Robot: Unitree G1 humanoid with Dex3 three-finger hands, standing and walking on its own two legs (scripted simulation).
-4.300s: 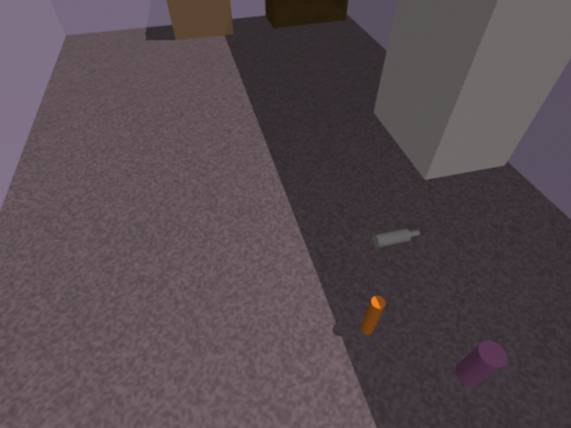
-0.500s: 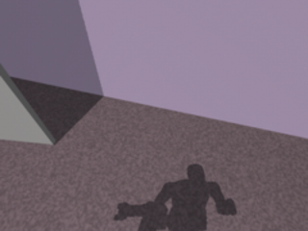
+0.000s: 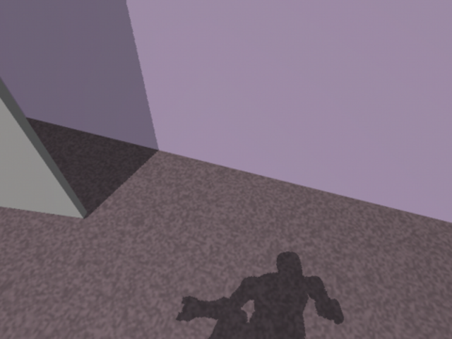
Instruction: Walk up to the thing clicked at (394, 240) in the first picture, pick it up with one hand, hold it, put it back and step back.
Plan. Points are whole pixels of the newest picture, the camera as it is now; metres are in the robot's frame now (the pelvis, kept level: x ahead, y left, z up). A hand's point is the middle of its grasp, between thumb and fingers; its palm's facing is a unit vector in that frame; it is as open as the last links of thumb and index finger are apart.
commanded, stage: stand
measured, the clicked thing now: out of the picture -0.86 -0.57 -0.75
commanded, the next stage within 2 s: none
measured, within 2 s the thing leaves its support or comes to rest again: neither
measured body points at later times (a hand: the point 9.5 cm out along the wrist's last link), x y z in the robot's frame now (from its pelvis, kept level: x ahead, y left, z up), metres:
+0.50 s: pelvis +0.01 -0.01 +0.01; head +0.02 -0.01 +0.46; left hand +0.09 +0.29 -0.12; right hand +0.08 -0.31 -0.13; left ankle +0.02 +0.12 -0.74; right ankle -0.01 -0.14 -0.74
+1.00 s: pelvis +0.01 -0.02 +0.01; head +0.02 -0.02 +0.46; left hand +0.11 +0.28 -0.12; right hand +0.08 -0.32 -0.13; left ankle +0.02 +0.12 -0.74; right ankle -0.01 -0.14 -0.74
